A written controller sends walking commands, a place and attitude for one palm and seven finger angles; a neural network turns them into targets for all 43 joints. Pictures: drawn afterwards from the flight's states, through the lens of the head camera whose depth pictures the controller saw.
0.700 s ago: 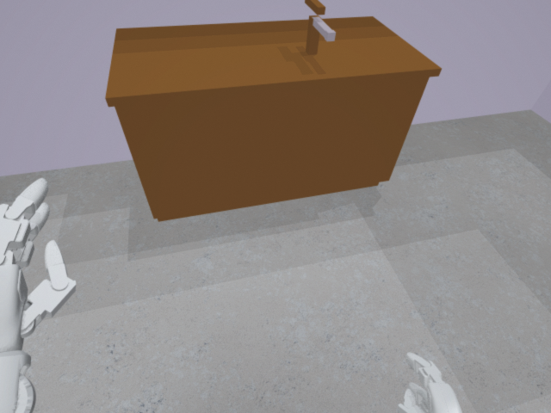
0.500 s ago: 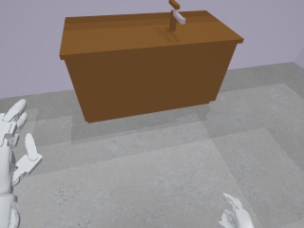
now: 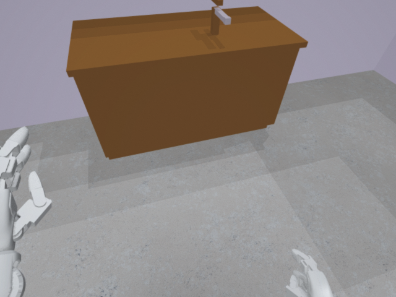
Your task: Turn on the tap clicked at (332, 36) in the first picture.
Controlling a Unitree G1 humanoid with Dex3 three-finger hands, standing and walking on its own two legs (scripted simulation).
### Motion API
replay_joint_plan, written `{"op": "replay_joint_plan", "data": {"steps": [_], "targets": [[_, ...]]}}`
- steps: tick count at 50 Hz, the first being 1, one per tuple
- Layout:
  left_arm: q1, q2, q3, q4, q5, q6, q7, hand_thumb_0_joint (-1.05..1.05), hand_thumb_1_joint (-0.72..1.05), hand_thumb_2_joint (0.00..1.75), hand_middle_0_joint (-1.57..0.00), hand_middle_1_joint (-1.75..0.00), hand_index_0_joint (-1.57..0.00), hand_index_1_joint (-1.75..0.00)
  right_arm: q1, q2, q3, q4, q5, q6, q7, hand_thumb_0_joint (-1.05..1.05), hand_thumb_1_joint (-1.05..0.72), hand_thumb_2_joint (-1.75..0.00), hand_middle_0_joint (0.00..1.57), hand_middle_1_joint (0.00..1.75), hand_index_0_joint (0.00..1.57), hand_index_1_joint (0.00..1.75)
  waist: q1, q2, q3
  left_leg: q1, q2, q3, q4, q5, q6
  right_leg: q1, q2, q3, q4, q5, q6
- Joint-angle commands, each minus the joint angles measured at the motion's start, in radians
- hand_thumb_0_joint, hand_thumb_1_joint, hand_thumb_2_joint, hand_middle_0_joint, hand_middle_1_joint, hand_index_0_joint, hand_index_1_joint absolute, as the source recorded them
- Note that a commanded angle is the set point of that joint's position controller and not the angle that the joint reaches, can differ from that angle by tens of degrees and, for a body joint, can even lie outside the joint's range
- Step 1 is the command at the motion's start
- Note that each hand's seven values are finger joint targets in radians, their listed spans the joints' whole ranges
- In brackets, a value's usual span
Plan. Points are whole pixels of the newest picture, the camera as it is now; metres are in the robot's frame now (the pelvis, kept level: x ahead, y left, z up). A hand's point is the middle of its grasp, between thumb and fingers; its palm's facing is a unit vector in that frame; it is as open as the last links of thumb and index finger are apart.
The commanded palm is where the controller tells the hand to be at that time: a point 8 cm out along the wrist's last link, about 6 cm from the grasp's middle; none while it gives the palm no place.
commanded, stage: walk to a spot facing it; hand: left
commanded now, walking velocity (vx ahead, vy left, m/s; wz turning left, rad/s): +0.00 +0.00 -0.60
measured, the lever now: (227, 20) +1.26 -0.03 +0.06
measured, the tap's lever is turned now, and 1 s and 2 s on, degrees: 0 0 0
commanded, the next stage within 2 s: none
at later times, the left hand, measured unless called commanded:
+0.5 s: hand (127, 161) +0.28 +0.15 +0.18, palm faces +0.20 -0.89 -0.40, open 7.4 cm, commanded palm +0.25 +0.20 +0.18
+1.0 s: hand (238, 124) +0.40 -0.04 +0.17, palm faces -0.10 -0.86 -0.51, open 7.4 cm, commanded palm +0.37 +0.05 +0.18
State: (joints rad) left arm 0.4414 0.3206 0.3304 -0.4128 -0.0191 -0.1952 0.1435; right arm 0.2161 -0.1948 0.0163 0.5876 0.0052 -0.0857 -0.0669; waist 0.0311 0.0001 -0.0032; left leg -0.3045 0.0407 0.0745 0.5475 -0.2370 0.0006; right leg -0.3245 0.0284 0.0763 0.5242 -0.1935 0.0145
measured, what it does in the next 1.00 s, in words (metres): steps to the right, turning right: left foot, then right foot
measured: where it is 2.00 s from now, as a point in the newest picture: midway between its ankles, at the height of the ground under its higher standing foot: (264, 287)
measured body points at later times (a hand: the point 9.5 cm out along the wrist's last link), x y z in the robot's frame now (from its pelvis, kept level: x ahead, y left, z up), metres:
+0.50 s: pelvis +0.02 -0.03 +0.00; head +0.02 -0.04 +0.45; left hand +0.26 +0.19 +0.20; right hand +0.10 -0.31 -0.08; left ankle +0.07 +0.10 -0.71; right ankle +0.05 -0.13 -0.73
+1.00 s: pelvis +0.09 -0.11 -0.02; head +0.12 -0.15 +0.43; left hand +0.40 +0.01 +0.20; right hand +0.09 -0.39 -0.13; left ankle +0.14 +0.03 -0.65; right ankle +0.08 -0.22 -0.73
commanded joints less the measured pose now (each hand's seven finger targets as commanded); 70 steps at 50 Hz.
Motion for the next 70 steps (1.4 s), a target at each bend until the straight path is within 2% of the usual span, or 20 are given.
{"op": "replay_joint_plan", "data": {"steps": [1,6,9,10,11,13,17,24,28,34,40,42,44,46,50,57,58,60,61,70], "targets": [[-0.130,0.160,0.095,-0.272,0.000,-0.069,0.017,0.00,0.90,0.90,-0.20,-0.30,-0.20,-0.30,-0.100,-0.124,-0.058,-0.175,0.006,-0.046,-0.009,0.00,-0.90,-0.90,0.20,0.30,0.20,0.30,-0.011,0.098,-0.091,-0.005,0.150,-0.084,-0.127,-0.111,0.026,-0.030,-0.034,0.054,0.059,0.001,-0.016],[-0.088,0.165,0.114,-0.293,-0.008,-0.079,0.018,0.00,0.90,0.90,-0.20,-0.30,-0.20,-0.30,-0.080,-0.120,-0.058,-0.163,-0.006,-0.054,0.000,0.00,-0.90,-0.90,0.20,0.30,0.20,0.30,-0.018,0.206,-0.092,-0.006,0.332,-0.208,-0.189,-0.233,0.126,-0.090,-0.013,-0.094,0.307,-0.274,0.008],[-0.113,0.163,0.107,-0.266,0.005,-0.086,0.010,0.00,0.90,0.90,-0.20,-0.30,-0.20,-0.30,-0.085,-0.131,-0.063,-0.156,-0.008,-0.056,0.017,0.00,-0.90,-0.90,0.20,0.30,0.20,0.30,-0.005,0.144,-0.071,-0.110,0.257,-0.038,-0.006,-0.256,0.057,0.047,-0.028,-0.095,0.142,-0.208,-0.017],[-0.119,0.177,0.110,-0.231,0.009,-0.079,0.010,0.00,0.90,0.90,-0.20,-0.30,-0.20,-0.30,-0.086,-0.122,-0.066,-0.161,-0.005,-0.052,0.017,0.00,-0.90,-0.90,0.20,0.30,0.20,0.30,-0.004,-0.049,-0.031,-0.175,0.144,0.053,0.197,-0.373,0.010,0.025,-0.090,0.067,0.000,-0.249,-0.068],[-0.137,0.201,0.119,-0.212,0.010,-0.071,0.015,0.00,0.90,0.90,-0.20,-0.30,-0.20,-0.30,-0.102,-0.107,-0.067,-0.179,-0.007,-0.050,0.019,0.00,-0.90,-0.90,0.20,0.30,0.20,0.30,0.005,-0.348,0.002,-0.342,-0.007,0.085,0.461,-0.447,-0.044,0.023,-0.271,0.483,-0.194,-0.347,-0.169],[-0.142,0.215,0.132,-0.209,0.003,-0.082,0.028,0.00,0.90,0.90,-0.20,-0.30,-0.20,-0.30,-0.104,-0.105,-0.050,-0.155,-0.023,-0.058,0.022,0.00,-0.90,-0.90,0.20,0.30,0.20,0.30,-0.013,-0.194,0.017,-0.412,0.023,-0.092,0.700,-0.303,-0.055,0.042,-0.353,0.719,-0.332,-0.453,-0.273],[-0.082,0.229,0.151,-0.222,0.001,-0.118,0.018,0.00,0.90,0.90,-0.20,-0.30,-0.20,-0.30,-0.097,-0.105,-0.044,-0.116,-0.019,-0.005,0.023,0.00,-0.90,-0.90,0.20,0.30,0.20,0.30,-0.018,-0.123,-0.109,-0.289,0.030,-0.059,0.554,-0.186,-0.066,0.086,-0.227,0.371,-0.248,-0.204,-0.212],[-0.076,0.184,0.110,-0.207,0.000,-0.121,0.025,0.00,0.90,0.90,-0.20,-0.30,-0.20,-0.30,-0.074,-0.098,-0.039,-0.133,-0.012,-0.026,0.024,0.00,-0.90,-0.90,0.20,0.30,0.20,0.30,-0.021,-0.125,-0.146,0.119,-0.014,0.052,-0.055,-0.153,-0.023,-0.060,-0.137,0.318,-0.186,-0.295,-0.171],[-0.177,0.203,0.123,-0.259,0.018,-0.153,0.008,0.00,0.90,0.90,-0.20,-0.30,-0.20,-0.30,-0.070,-0.128,-0.063,-0.141,-0.003,-0.043,0.004,0.00,-0.90,-0.90,0.20,0.30,0.20,0.30,-0.041,0.287,-0.050,0.358,0.470,-0.463,-0.376,-0.297,0.206,-0.505,0.004,-0.071,0.589,-0.326,-0.004],[-0.107,0.177,0.094,-0.271,0.036,-0.123,0.005,0.00,0.90,0.90,-0.20,-0.30,-0.20,-0.30,-0.055,-0.131,-0.065,-0.119,-0.007,-0.057,0.019,0.00,-0.90,-0.90,0.20,0.30,0.20,0.30,-0.040,0.205,0.053,0.119,0.361,-0.065,-0.303,-0.076,0.137,-0.402,-0.123,-0.165,0.599,-0.157,0.011],[-0.078,0.218,0.152,-0.233,0.028,-0.107,0.003,0.00,0.90,0.90,-0.20,-0.30,-0.20,-0.30,-0.048,-0.121,-0.065,-0.127,-0.016,-0.064,0.009,0.00,-0.90,-0.90,0.20,0.30,0.20,0.30,-0.037,0.260,-0.035,0.115,0.295,0.152,-0.071,0.201,0.078,-0.003,-0.012,-0.354,0.113,-0.114,-0.004],[-0.069,0.238,0.163,-0.259,0.029,-0.090,0.008,0.00,0.90,0.90,-0.20,-0.30,-0.20,-0.30,-0.045,-0.106,-0.065,-0.127,0.002,-0.059,0.020,0.00,-0.90,-0.90,0.20,0.30,0.20,0.30,-0.013,0.083,-0.158,-0.042,0.213,0.177,0.330,0.252,0.045,0.323,-0.035,-0.257,-0.009,-0.053,-0.061],[-0.032,0.362,0.301,-0.315,0.009,-0.105,0.033,0.00,0.90,0.90,-0.20,-0.30,-0.20,-0.30,-0.102,-0.084,-0.054,-0.157,0.002,-0.051,0.027,0.00,-0.90,-0.90,0.20,0.30,0.20,0.30,0.002,-0.248,-0.224,-0.496,0.054,0.040,0.823,-0.362,-0.008,0.531,-0.415,0.444,-0.092,0.402,-0.286],[0.063,0.327,0.287,-0.340,-0.005,-0.099,0.024,0.00,0.90,0.90,-0.20,-0.30,-0.20,-0.30,-0.097,-0.102,-0.060,-0.132,0.003,-0.025,0.044,0.00,-0.90,-0.90,0.20,0.30,0.20,0.30,-0.012,-0.154,-0.210,-0.508,0.124,-0.093,0.852,-0.301,-0.019,0.438,-0.442,0.444,-0.139,0.013,-0.296],[0.078,0.278,0.273,-0.405,-0.007,-0.113,0.024,0.00,0.90,0.90,-0.20,-0.30,-0.20,-0.30,-0.127,-0.091,-0.051,-0.109,0.004,0.024,0.027,0.00,-0.90,-0.90,0.20,0.30,0.20,0.30,-0.051,-0.140,-0.130,-0.312,0.181,-0.091,0.553,-0.207,-0.032,0.128,-0.357,0.087,-0.182,-0.017,-0.213],[-0.036,0.209,0.167,-0.262,-0.002,-0.093,0.041,0.00,0.90,0.90,-0.20,-0.30,-0.20,-0.30,-0.072,-0.104,-0.062,-0.123,-0.010,-0.003,-0.026,0.00,-0.90,-0.90,0.20,0.30,0.20,0.30,-0.045,-0.081,-0.055,0.111,0.051,0.128,-0.014,-0.043,-0.006,-0.019,-0.226,-0.047,-0.122,-0.304,-0.122],[-0.078,0.198,0.142,-0.264,0.000,-0.094,0.037,0.00,0.90,0.90,-0.20,-0.30,-0.20,-0.30,-0.061,-0.120,-0.068,-0.130,-0.006,-0.006,-0.033,0.00,-0.90,-0.90,0.20,0.30,0.20,0.30,-0.054,-0.003,-0.045,0.154,0.070,0.089,-0.072,-0.083,0.009,-0.033,-0.198,-0.060,-0.027,-0.285,-0.103],[-0.144,0.181,0.117,-0.273,0.001,-0.107,0.029,0.00,0.90,0.90,-0.20,-0.30,-0.20,-0.30,-0.065,-0.149,-0.073,-0.134,0.000,-0.012,-0.035,0.00,-0.90,-0.90,0.20,0.30,0.20,0.30,-0.063,0.386,-0.028,0.278,0.339,-0.385,-0.294,-0.290,0.135,-0.274,-0.042,-0.190,0.408,-0.383,-0.022],[-0.162,0.201,0.116,-0.246,0.011,-0.115,0.027,0.00,0.90,0.90,-0.20,-0.30,-0.20,-0.30,-0.073,-0.120,-0.051,-0.131,-0.011,-0.025,-0.027,0.00,-0.90,-0.90,0.20,0.30,0.20,0.30,-0.075,0.368,0.002,0.169,0.421,-0.534,-0.385,-0.406,0.188,-0.289,-0.059,-0.131,0.584,-0.389,-0.026],[-0.008,0.202,0.156,-0.343,0.005,-0.076,0.037,0.00,0.90,0.90,-0.20,-0.30,-0.20,-0.30,-0.067,-0.111,-0.055,-0.126,-0.016,-0.052,-0.005,0.00,-0.90,-0.90,0.20,0.30,0.20,0.30,-0.040,0.277,-0.061,0.103,0.288,-0.046,-0.257,-0.043,0.120,-0.064,-0.080,-0.266,0.195,-0.204,0.006]]}}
